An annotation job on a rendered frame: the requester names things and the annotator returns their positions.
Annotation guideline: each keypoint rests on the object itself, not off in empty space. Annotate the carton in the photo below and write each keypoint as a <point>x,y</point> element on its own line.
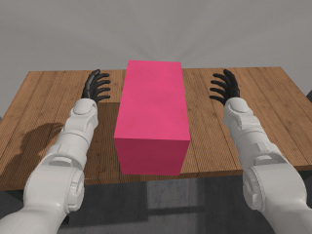
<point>152,131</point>

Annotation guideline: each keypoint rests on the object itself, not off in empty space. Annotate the right robot hand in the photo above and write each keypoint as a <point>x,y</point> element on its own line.
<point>230,86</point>

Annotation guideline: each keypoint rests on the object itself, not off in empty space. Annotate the left robot upper arm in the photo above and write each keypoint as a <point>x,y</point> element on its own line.
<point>51,194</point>

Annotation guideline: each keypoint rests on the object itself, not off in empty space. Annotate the robot left forearm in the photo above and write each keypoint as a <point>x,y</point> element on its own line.
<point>74,139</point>

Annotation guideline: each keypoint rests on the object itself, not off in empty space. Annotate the robot right forearm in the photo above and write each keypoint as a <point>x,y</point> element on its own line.
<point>251,141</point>

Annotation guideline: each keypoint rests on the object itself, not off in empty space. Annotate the table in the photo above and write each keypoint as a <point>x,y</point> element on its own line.
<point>41,106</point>

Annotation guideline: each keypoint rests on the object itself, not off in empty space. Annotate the left robot hand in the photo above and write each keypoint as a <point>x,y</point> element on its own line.
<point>91,90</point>

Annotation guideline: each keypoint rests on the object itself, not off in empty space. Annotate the right robot upper arm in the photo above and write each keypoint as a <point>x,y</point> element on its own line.
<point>277,192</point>

